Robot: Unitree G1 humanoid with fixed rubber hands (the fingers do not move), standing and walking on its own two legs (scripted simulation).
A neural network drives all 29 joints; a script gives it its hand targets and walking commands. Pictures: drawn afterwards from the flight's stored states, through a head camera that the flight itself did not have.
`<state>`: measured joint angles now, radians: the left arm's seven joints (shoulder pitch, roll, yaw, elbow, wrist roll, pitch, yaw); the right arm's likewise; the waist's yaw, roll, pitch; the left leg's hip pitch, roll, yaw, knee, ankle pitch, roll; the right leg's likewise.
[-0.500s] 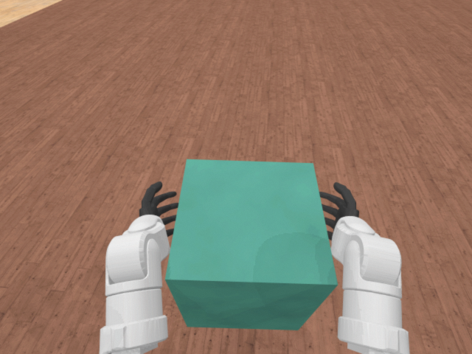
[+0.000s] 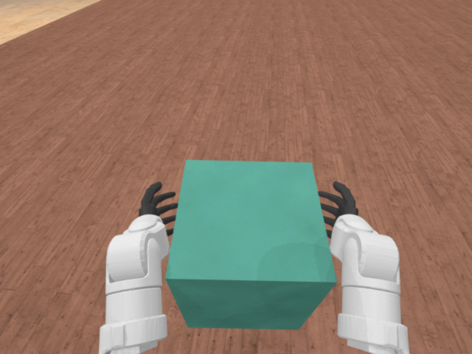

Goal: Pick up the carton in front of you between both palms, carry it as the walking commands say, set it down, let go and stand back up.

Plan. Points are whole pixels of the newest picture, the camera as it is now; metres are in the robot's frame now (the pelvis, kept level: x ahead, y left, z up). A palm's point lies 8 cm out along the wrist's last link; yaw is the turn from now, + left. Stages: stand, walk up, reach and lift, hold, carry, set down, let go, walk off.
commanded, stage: carry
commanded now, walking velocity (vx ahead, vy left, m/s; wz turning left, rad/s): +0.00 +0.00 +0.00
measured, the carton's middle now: (245, 250) +0.32 +0.00 +0.04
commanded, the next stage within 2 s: none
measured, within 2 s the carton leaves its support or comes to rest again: neither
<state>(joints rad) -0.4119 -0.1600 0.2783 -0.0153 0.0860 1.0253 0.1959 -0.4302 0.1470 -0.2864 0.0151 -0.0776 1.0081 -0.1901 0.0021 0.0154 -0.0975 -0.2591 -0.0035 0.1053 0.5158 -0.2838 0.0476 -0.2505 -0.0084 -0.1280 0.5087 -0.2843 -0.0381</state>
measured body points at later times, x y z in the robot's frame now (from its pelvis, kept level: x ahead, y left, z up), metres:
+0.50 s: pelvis -0.02 +0.00 +0.00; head -0.04 -0.01 +0.45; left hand +0.31 +0.15 +0.10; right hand +0.31 -0.16 +0.10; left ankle -0.01 +0.09 -0.74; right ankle -0.01 -0.09 -0.74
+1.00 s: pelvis +0.05 +0.02 +0.00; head +0.04 +0.02 +0.45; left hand +0.40 +0.18 +0.14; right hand +0.39 -0.14 +0.14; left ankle +0.00 +0.09 -0.74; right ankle +0.03 -0.09 -0.65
